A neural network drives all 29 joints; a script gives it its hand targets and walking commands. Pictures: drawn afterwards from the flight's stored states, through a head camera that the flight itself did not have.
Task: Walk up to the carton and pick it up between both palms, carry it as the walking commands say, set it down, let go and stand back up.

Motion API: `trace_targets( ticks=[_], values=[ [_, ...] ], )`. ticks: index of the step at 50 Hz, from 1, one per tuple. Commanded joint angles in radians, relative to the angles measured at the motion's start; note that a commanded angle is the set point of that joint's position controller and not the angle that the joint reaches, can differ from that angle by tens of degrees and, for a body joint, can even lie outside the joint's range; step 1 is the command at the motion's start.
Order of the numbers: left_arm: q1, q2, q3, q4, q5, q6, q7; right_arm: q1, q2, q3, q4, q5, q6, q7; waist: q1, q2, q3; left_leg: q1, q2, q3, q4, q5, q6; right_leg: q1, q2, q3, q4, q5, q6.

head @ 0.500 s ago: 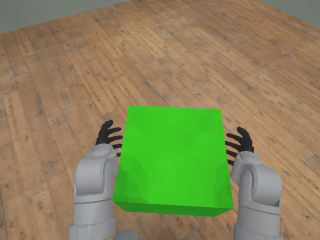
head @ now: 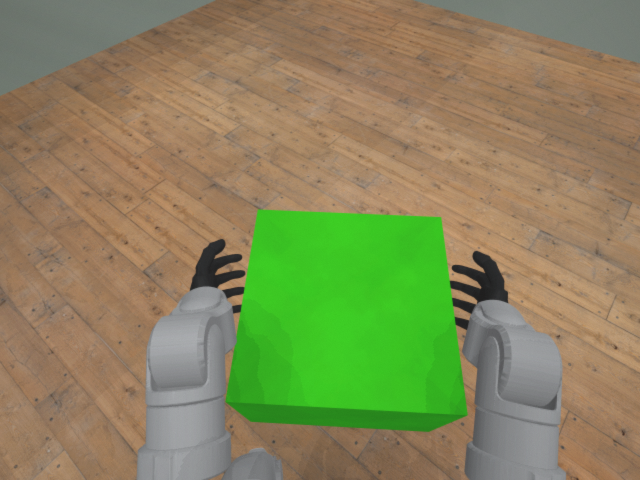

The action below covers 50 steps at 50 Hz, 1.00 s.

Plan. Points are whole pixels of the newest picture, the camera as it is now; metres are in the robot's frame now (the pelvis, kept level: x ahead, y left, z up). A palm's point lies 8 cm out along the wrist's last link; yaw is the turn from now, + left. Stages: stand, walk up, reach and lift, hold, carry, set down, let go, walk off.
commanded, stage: carry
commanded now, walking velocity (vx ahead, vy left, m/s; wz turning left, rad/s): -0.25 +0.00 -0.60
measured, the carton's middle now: (343, 321) +0.32 +0.00 -0.02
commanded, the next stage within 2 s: none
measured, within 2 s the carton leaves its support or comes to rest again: neither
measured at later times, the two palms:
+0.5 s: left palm (163, 458) +0.14 +0.15 +0.10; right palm out of the picture +0.06 -0.15 +0.10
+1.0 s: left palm out of the picture -0.06 +0.11 +0.08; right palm out of the picture -0.24 -0.15 +0.08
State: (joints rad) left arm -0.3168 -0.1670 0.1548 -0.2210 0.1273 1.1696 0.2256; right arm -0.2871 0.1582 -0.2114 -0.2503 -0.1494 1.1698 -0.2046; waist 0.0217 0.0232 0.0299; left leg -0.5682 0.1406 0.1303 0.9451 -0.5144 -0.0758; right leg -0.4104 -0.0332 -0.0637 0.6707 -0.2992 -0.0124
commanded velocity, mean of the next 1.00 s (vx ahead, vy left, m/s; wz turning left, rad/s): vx -0.25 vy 0.00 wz -0.60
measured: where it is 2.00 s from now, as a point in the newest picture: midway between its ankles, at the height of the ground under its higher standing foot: outside the picture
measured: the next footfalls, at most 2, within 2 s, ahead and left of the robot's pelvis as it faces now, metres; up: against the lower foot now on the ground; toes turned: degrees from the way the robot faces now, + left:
left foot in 0.26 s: -0.06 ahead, +0.15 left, +0.00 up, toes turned -4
right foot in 0.62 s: -0.28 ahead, -0.06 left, +0.00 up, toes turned -27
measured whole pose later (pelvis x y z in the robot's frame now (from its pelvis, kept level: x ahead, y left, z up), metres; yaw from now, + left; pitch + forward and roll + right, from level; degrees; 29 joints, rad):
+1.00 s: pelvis -0.39 +0.16 +0.00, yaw -36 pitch +4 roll +3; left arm -0.31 -0.16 0.19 -0.24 0.19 1.16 0.18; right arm -0.33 0.17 -0.20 -0.21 -0.06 1.16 -0.30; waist -0.02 -0.05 -0.01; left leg -0.30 -0.03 0.06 0.58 -0.45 -0.04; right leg -0.55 0.02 0.18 0.40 0.07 0.05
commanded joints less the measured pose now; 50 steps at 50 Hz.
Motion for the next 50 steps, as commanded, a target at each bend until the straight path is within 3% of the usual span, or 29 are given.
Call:
trace_targets(
  ticks=[1, 4, 6, 9, 12, 13, 14, 15, 16, 17, 20, 22, 24, 25, 26, 28, 29, 30, 31, 32, 33, 34, 37, 39, 41, 42, 45, 48, 50],
  values=[
    [-0.424, -0.959, -0.675, -0.006, -0.439, 0.014, -0.442, -0.563, 1.002, 0.808, -0.052, 0.483, 0.005, 0.397, -0.004, -0.221, -0.425, -0.025, -0.038, -0.113, 0.203, -0.026, -0.009, 0.289, -0.285, 0.276, -0.16, 0.867, -0.116],
    [-0.459, -0.96, -0.67, -0.067, -0.424, -0.004, -0.425, -0.561, 0.997, 0.807, -0.062, 0.502, 0.005, 0.402, 0.005, -0.187, -0.454, -0.018, -0.082, -0.084, 0.069, 0.056, -0.017, 0.327, -0.243, 0.282, -0.172, 0.781, -0.119],
    [-0.416, -0.929, -0.653, -0.054, -0.402, -0.007, -0.422, -0.538, 1.0, 0.804, -0.034, 0.51, 0.011, 0.4, 0.008, -0.234, -0.491, 0.017, -0.1, -0.092, 0.012, 0.037, -0.012, 0.358, -0.243, 0.324, -0.198, 0.765, -0.127],
    [-0.395, -0.924, -0.668, -0.057, -0.392, -0.006, -0.416, -0.504, 0.977, 0.783, -0.012, 0.499, 0.018, 0.399, 0.012, -0.225, -0.499, 0.106, -0.131, -0.082, -0.131, 0.021, 0.001, 0.349, -0.245, 0.358, -0.201, 0.835, -0.127],
    [-0.365, -0.915, -0.706, -0.078, -0.395, -0.006, -0.414, -0.446, 0.983, 0.77, 0.001, 0.484, 0.023, 0.404, -0.004, -0.247, -0.537, 0.351, -0.136, -0.036, -0.465, 0.204, 0.033, 0.244, -0.181, 0.321, -0.176, 0.778, -0.061],
    [-0.379, -0.916, -0.717, -0.094, -0.407, -0.003, -0.415, -0.437, 0.98, 0.758, 0.004, 0.473, 0.02, 0.407, -0.004, -0.178, -0.542, 0.485, -0.078, -0.09, -0.559, 0.285, 0.053, 0.145, -0.136, 0.306, -0.146, 0.608, -0.009],
    [-0.395, -0.928, -0.726, -0.112, -0.423, -0.001, -0.416, -0.424, 0.992, 0.747, 0.013, 0.472, 0.012, 0.413, -0.017, 0.022, -0.512, 0.58, 0.09, -0.184, -0.569, 0.406, 0.138, -0.063, -0.028, 0.176, -0.078, 0.292, 0.061],
    [-0.502, -0.93, -0.762, -0.211, -0.464, -0.002, -0.421, -0.473, 0.988, 0.751, -0.046, 0.485, -0.011, 0.41, -0.031, 0.313, -0.503, 0.507, 0.359, -0.378, -0.576, 0.724, 0.29, -0.197, 0.067, 0.03, 0.279, -0.21, 0.093],
    [-0.525, -0.942, -0.76, -0.155, -0.464, 0.004, -0.421, -0.518, 0.985, 0.749, -0.055, 0.485, -0.006, 0.403, -0.026, 0.221, -0.446, 0.434, 0.411, -0.384, -0.559, 0.919, 0.335, -0.202, 0.036, 0.072, 0.51, -0.357, 0.083],
    [-0.5, -0.94, -0.769, -0.158, -0.474, -0.002, -0.421, -0.498, 0.981, 0.755, -0.085, 0.482, -0.006, 0.404, -0.025, 0.116, -0.41, 0.434, 0.343, -0.252, -0.506, 1.066, 0.317, -0.184, 0.024, 0.097, 0.607, -0.304, 0.073],
    [-0.526, -0.959, -0.781, -0.092, -0.478, 0.005, -0.427, -0.486, 0.969, 0.711, -0.036, 0.447, 0.008, 0.413, -0.012, 0.156, -0.387, 0.488, 0.198, -0.077, -0.461, 0.951, 0.209, -0.195, 0.02, 0.044, 0.577, -0.146, 0.088],
    [-0.514, -0.968, -0.795, -0.092, -0.494, 0.007, -0.422, -0.459, 0.957, 0.688, -0.021, 0.429, 0.009, 0.413, -0.019, 0.217, -0.402, 0.5, 0.163, -0.043, -0.473, 0.857, 0.195, -0.148, 0.048, -0.018, 0.411, -0.155, 0.104],
    [-0.517, -0.954, -0.781, -0.071, -0.492, 0.023, -0.419, -0.445, 0.94, 0.691, 0.006, 0.422, 0.016, 0.409, -0.026, 0.224, -0.414, 0.516, 0.212, -0.066, -0.453, 0.867, 0.199, -0.091, 0.051, -0.031, 0.268, -0.217, 0.112],
    [-0.497, -0.95, -0.757, -0.045, -0.486, 0.029, -0.418, -0.436, 0.948, 0.687, 0.024, 0.416, 0.021, 0.402, -0.036, 0.176, -0.449, 0.554, 0.235, -0.097, -0.46, 0.844, 0.215, -0.076, 0.083, -0.065, 0.229, -0.254, 0.105],
    [-0.49, -0.964, -0.76, -0.015, -0.487, 0.04, -0.421, -0.45, 0.942, 0.689, 0.023, 0.408, 0.025, 0.402, -0.037, 0.236, -0.422, 0.542, 0.246, -0.084, -0.452, 0.836, 0.218, -0.062, 0.055, -0.051, 0.153, -0.261, 0.094],
    [-0.49, -0.977, -0.755, 0.017, -0.493, 0.052, -0.43, -0.425, 0.942, 0.695, 0.043, 0.397, 0.026, 0.398, -0.035, 0.236, -0.434, 0.527, 0.265, -0.093, -0.43, 0.821, 0.183, 0.018, 0.059, -0.055, -0.067, -0.185, 0.063],
    [-0.433, -0.977, -0.722, 0.091, -0.467, 0.057, -0.437, -0.452, 0.939, 0.697, 0.064, 0.391, 0.033, 0.396, -0.022, 0.163, -0.418, 0.442, 0.252, -0.074, -0.413, 0.702, 0.133, 0.11, 0.051, -0.04, -0.22, -0.048, 0.052],
    [-0.443, -0.986, -0.714, 0.097, -0.467, 0.058, -0.438, -0.407, 0.956, 0.698, 0.114, 0.395, 0.04, 0.399, -0.019, 0.088, -0.386, 0.336, 0.213, -0.023, -0.33, 0.594, 0.068, 0.194, -0.003, 0.054, -0.353, 0.025, 0.04],
    [-0.403, -0.98, -0.7, 0.124, -0.462, 0.053, -0.448, -0.459, 0.941, 0.71, 0.086, 0.397, 0.034, 0.404, -0.005, -0.136, -0.347, 0.066, 0.138, 0.014, -0.174, 0.195, -0.022, 0.295, -0.209, 0.323, -0.372, 0.241, -0.001],
    [-0.433, -0.983, -0.688, 0.144, -0.443, 0.037, -0.446, -0.504, 0.977, 0.729, 0.103, 0.397, 0.042, 0.412, -0.002, -0.375, -0.333, -0.088, 0.018, 0.021, 0.022, -0.128, -0.065, 0.25, -0.429, 0.53, -0.294, 0.702, -0.152],
    [-0.454, -0.982, -0.682, 0.093, -0.452, 0.033, -0.451, -0.581, 1.01, 0.776, 0.044, 0.432, 0.028, 0.407, 0.001, -0.28, -0.313, -0.062, 0.014, -0.089, 0.194, -0.134, -0.049, 0.203, -0.362, 0.438, -0.249, 0.814, -0.14],
    [-0.499, -0.987, -0.678, 0.06, -0.454, 0.026, -0.448, -0.582, 1.029, 0.787, 0.062, 0.459, 0.022, 0.406, -0.004, -0.224, -0.347, -0.068, -0.004, -0.107, 0.242, -0.078, -0.038, 0.202, -0.308, 0.356, -0.243, 0.733, -0.107],
    [-0.532, -0.978, -0.645, -0.037, -0.429, 0.003, -0.431, -0.689, 1.038, 0.829, -0.058, 0.55, 0.006, 0.404, -0.01, -0.191, -0.391, -0.07, -0.039, -0.1, 0.275, 0.074, -0.036, 0.226, -0.201, 0.268, -0.248, 0.461, -0.069],
    [-0.469, -0.968, -0.627, -0.013, -0.399, 0.002, -0.423, -0.654, 1.006, 0.83, -0.065, 0.551, 0.012, 0.403, -0.003, -0.187, -0.408, -0.075, -0.064, -0.106, 0.198, 0.081, -0.043, 0.284, -0.189, 0.302, -0.271, 0.404, -0.089],
    [-0.421, -0.947, -0.627, 0.007, -0.387, 0.005, -0.421, -0.6, 0.998, 0.808, 0.0, 0.543, 0.031, 0.407, 0.003, -0.187, -0.439, -0.076, -0.077, -0.123, 0.132, 0.057, -0.036, 0.345, -0.21, 0.366, -0.26, 0.499, -0.115],
    [-0.408, -0.942, -0.631, -0.009, -0.381, 0.001, -0.419, -0.564, 1.014, 0.812, 0.032, 0.546, 0.036, 0.407, 0.004, -0.239, -0.453, -0.058, -0.085, -0.118, 0.069, 0.042, -0.032, 0.372, -0.192, 0.364, -0.258, 0.5, -0.114],
    [-0.432, -0.917, -0.671, -0.04, -0.392, 0.0, -0.42, -0.544, 1.014, 0.795, 0.065, 0.528, 0.033, 0.406, 0.01, -0.204, -0.473, 0.066, -0.14, -0.108, -0.079, 0.022, -0.002, 0.319, -0.215, 0.459, -0.318, 0.437, -0.089],
    [-0.431, -0.905, -0.683, -0.034, -0.4, 0.005, -0.436, -0.541, 1.002, 0.8, 0.035, 0.52, 0.022, 0.398, 0.0, -0.331, -0.482, 0.265, -0.192, -0.059, -0.312, 0.016, 0.039, 0.224, -0.136, 0.416, -0.425, 0.205, 0.001],
    [-0.46, -0.901, -0.71, -0.045, -0.422, 0.009, -0.432, -0.488, 1.004, 0.774, 0.07, 0.498, 0.021, 0.392, -0.02, -0.288, -0.522, 0.599, -0.205, 0.011, -0.672, 0.109, 0.07, 0.094, -0.033, 0.313, -0.443, 0.167, 0.133]
  ],
)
